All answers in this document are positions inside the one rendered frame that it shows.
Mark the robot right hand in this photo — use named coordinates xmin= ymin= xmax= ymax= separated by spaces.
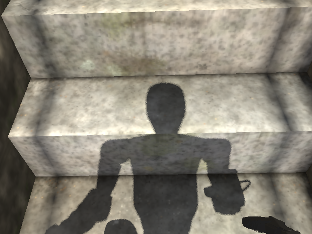
xmin=242 ymin=215 xmax=300 ymax=234

